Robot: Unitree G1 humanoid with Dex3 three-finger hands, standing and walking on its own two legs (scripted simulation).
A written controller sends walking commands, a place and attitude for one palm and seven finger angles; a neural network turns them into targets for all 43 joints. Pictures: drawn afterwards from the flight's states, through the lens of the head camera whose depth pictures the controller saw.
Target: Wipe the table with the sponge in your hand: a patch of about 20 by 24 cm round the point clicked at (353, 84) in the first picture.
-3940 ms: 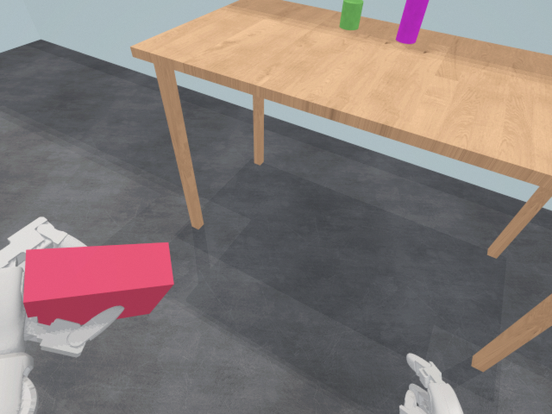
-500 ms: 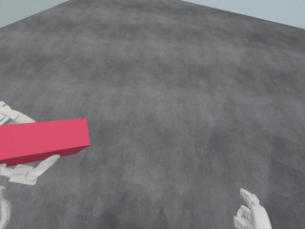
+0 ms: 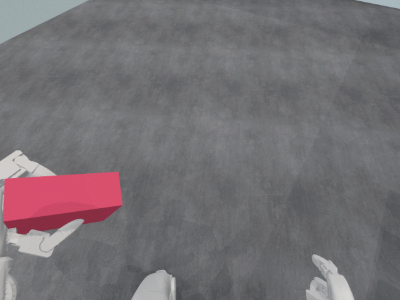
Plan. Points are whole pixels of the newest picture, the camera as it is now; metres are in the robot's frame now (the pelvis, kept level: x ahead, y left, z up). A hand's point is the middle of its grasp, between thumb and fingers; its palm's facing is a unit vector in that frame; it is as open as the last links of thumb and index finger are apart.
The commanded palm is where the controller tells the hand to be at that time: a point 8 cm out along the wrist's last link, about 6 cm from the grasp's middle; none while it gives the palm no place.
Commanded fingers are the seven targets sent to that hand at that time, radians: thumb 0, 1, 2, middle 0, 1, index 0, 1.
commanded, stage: walk around to get in front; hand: left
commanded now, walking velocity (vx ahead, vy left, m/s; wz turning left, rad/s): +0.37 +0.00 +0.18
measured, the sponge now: (81, 202) +0.24 +0.19 +0.14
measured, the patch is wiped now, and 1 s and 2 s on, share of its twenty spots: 0.00 0.00 0.00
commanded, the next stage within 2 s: turn to face it in 1.36 s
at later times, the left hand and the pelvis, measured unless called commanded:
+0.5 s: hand (79, 127) +0.35 +0.21 +0.18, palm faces +0.45 -0.74 -0.51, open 9.4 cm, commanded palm +0.30 +0.26 +0.18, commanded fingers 0.00 0.10 1.30 -1.20 -1.60 -1.20 -1.60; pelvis +0.16 -0.03 -0.01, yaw +3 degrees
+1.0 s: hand (85, 82) +0.48 +0.25 +0.17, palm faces +0.55 -0.72 -0.41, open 9.4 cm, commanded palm +0.40 +0.27 +0.18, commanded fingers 0.00 0.10 1.30 -1.20 -1.60 -1.20 -1.60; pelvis +0.29 -0.03 -0.02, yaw +10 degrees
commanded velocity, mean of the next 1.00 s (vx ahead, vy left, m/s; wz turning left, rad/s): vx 0.37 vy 0.00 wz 0.23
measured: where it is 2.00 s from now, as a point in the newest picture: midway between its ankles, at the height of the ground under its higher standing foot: (216, 234)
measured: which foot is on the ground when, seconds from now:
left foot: up 0.00-0.14, down 0.16-0.50, up 0.52-0.86, down 0.88-1.00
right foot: down 0.00-0.16, up 0.18-0.48, down 0.50-0.88, up 0.90-1.00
